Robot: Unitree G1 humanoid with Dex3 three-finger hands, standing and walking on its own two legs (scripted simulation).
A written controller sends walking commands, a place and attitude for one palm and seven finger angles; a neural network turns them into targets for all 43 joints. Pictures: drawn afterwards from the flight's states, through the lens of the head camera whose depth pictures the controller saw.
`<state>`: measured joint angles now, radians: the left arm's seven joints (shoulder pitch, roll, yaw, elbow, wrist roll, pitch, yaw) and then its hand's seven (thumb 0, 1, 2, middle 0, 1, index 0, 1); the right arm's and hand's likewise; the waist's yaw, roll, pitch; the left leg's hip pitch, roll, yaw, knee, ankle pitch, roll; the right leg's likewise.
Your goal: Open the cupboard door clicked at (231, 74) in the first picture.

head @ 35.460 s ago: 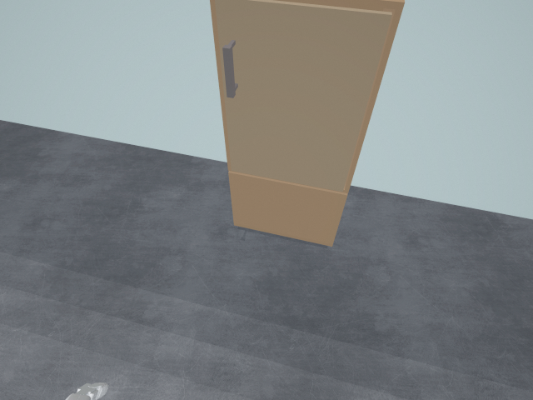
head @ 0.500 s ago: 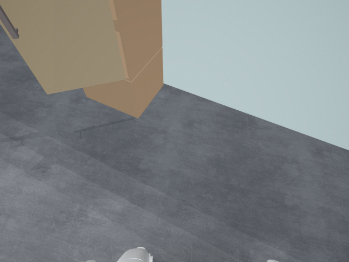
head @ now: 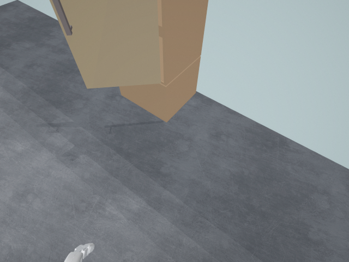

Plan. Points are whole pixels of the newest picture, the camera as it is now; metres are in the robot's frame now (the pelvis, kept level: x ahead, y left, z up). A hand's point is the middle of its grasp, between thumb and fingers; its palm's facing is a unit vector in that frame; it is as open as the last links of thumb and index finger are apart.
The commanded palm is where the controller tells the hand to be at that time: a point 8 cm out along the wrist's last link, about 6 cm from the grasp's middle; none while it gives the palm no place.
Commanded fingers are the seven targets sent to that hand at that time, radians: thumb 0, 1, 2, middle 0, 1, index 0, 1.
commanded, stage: turn to face it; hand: left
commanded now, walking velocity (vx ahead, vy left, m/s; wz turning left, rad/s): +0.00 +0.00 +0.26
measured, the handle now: (63, 14) +0.98 +0.49 +0.04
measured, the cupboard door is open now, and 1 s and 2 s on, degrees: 44 44 44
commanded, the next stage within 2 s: take the last steps up to it in 0.10 s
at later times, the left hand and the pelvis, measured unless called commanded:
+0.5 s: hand out of the picture -0.02 +0.22 -0.19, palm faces +0.22 -0.95 -0.20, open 7.4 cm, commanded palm none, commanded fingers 0.00 0.90 0.90 -0.20 -0.30 -0.20 -0.30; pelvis +0.03 +0.03 -0.01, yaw +9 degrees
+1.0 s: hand (101, 201) +0.29 +0.23 -0.16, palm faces +0.14 -0.98 -0.18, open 7.4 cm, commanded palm none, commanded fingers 0.00 0.90 0.90 -0.20 -0.30 -0.20 -0.30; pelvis +0.18 +0.04 -0.02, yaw +11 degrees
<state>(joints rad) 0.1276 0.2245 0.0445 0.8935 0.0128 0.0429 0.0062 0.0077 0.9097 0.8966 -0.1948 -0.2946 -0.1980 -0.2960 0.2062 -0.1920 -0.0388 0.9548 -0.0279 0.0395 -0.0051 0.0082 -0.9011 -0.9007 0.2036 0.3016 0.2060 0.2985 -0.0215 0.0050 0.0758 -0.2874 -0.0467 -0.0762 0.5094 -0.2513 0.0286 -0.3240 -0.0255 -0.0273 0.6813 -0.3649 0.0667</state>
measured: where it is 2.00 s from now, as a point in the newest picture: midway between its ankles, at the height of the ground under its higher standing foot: (149, 210)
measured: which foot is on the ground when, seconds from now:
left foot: down 0.00-0.04, up 0.06-0.42, down 0.44-0.94, up 0.96-1.00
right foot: up 0.00-0.02, down 0.04-0.44, up 0.46-0.92, down 0.94-1.00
